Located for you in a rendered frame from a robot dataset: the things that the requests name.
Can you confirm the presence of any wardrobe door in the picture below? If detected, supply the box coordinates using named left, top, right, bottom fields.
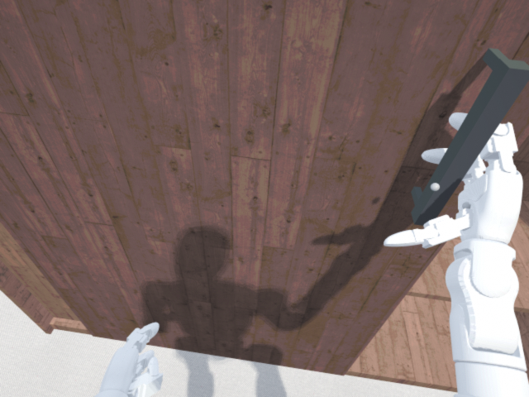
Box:
left=0, top=223, right=80, bottom=321
left=0, top=0, right=529, bottom=375

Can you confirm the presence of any handle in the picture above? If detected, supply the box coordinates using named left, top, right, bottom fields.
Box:
left=411, top=48, right=529, bottom=226

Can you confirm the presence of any robot left hand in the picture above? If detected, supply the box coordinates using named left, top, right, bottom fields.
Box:
left=99, top=323, right=163, bottom=397

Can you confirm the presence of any robot right hand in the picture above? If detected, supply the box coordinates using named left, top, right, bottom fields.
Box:
left=384, top=112, right=523, bottom=249

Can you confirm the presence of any right robot forearm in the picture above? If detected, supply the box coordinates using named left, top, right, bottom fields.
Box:
left=446, top=238, right=529, bottom=397

